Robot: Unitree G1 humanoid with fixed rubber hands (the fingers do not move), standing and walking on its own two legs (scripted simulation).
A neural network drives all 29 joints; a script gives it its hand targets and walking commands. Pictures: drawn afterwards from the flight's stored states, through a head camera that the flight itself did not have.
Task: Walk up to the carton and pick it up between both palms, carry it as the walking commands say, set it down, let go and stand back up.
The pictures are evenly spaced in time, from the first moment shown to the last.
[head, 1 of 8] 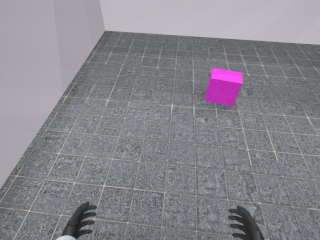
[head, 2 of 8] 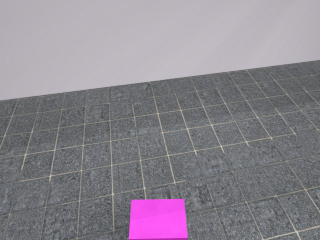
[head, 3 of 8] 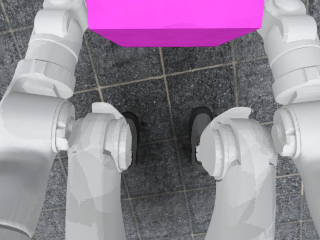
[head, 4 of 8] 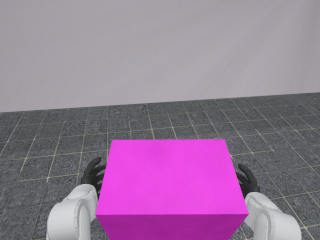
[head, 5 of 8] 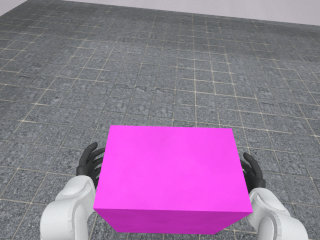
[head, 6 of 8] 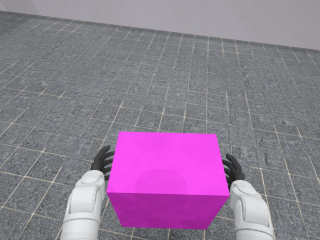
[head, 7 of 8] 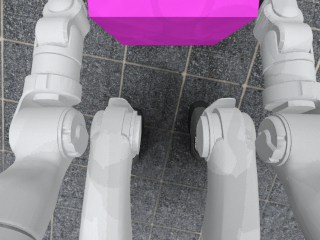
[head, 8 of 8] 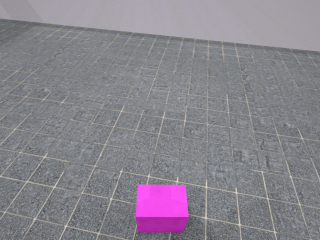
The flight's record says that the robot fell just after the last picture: no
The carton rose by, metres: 0.67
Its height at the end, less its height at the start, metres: +0.00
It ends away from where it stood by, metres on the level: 1.90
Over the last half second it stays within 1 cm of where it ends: yes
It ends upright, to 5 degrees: yes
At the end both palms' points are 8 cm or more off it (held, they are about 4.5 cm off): yes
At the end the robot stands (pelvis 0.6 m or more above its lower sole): yes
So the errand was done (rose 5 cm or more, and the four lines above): yes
